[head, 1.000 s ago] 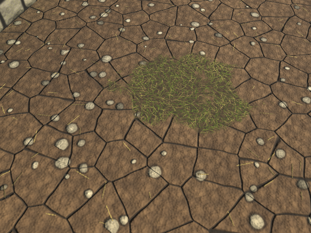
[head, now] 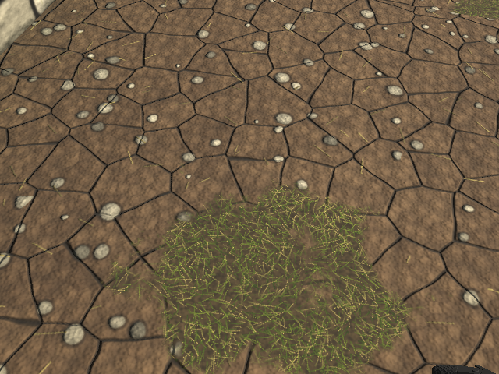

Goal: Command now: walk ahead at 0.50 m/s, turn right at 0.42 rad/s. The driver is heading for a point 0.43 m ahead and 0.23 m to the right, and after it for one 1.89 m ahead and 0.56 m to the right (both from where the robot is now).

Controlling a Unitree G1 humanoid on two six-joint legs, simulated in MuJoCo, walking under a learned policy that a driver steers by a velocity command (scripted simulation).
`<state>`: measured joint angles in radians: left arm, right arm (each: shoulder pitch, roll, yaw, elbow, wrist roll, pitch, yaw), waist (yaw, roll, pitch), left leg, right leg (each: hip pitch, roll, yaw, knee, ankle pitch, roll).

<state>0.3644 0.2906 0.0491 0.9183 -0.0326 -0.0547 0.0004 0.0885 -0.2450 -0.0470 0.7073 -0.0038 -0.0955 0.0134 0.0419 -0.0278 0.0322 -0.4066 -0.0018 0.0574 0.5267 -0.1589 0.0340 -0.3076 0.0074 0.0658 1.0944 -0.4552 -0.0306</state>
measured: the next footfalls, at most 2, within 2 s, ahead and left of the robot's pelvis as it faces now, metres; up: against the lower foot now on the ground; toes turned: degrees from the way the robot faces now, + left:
right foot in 0.42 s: +0.35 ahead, -0.19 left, +0.00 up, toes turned -17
left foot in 0.88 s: +0.59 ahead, -0.08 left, +0.00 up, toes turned -32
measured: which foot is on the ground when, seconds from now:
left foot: down 0.00-0.42, up 0.44-0.86, down 0.88-1.00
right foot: up 0.00-0.40, down 0.42-0.90, up 0.92-1.00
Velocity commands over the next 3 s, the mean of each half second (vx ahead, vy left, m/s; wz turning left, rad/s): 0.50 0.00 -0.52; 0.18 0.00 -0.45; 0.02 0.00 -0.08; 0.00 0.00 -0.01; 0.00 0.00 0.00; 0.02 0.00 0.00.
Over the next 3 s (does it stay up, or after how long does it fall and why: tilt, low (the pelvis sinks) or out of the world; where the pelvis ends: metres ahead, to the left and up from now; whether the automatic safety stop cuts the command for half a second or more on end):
stays up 0.47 -0.16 0.00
